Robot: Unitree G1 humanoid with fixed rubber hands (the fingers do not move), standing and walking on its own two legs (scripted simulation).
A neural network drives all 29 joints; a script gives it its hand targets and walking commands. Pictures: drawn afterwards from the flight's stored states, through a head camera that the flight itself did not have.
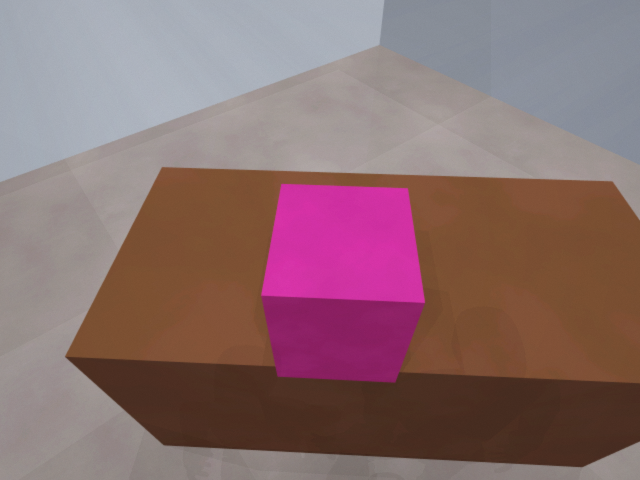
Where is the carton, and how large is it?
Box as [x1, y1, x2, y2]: [261, 184, 424, 382]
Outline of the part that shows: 281,184 261,294 277,376 394,382 424,303 407,188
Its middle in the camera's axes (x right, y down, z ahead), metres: +0.03 +0.08 +0.64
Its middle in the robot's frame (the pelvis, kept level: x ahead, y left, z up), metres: +0.43 +0.00 -0.06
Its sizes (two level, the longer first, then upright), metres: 0.210 0.200 0.250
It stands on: a pedestal, 0.59 m high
